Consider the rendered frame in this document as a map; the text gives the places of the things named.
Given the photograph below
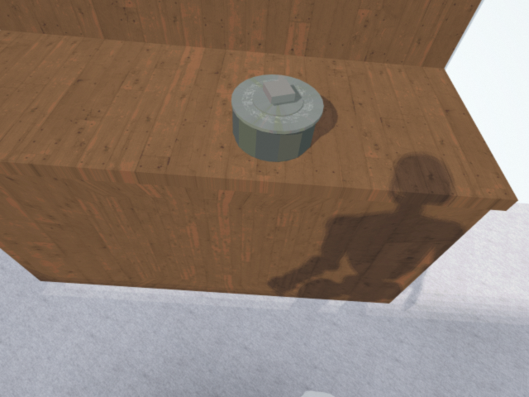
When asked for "pot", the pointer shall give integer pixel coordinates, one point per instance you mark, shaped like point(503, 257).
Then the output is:
point(268, 146)

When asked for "table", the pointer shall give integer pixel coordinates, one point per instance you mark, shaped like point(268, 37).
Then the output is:
point(118, 163)

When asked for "knob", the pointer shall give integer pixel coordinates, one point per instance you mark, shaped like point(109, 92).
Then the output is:
point(278, 91)

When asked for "lid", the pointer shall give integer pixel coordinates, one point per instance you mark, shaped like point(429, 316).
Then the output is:
point(251, 105)

